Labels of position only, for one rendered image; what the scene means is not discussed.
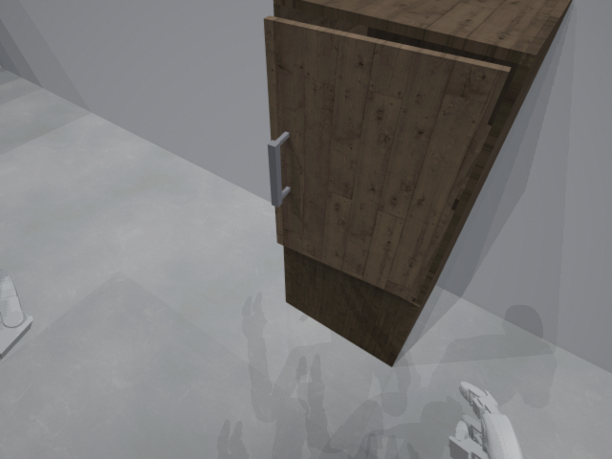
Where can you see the cupboard door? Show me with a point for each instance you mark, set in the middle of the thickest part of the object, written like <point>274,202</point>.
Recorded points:
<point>382,135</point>

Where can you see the right robot hand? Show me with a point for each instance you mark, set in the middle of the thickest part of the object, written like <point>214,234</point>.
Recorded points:
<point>494,438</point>

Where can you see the left robot hand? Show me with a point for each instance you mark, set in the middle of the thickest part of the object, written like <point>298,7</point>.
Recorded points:
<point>13,323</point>

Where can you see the handle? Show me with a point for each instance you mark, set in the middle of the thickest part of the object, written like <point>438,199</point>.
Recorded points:
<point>275,170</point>

